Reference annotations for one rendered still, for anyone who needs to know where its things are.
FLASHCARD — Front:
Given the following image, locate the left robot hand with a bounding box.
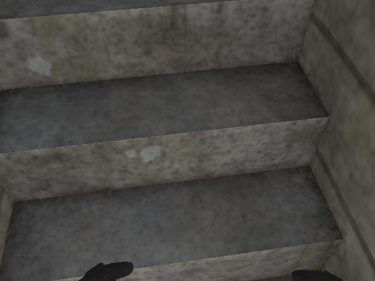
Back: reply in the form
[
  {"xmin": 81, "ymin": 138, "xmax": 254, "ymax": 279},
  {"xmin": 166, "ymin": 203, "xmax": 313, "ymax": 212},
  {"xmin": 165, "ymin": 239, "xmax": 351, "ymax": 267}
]
[{"xmin": 79, "ymin": 262, "xmax": 134, "ymax": 281}]

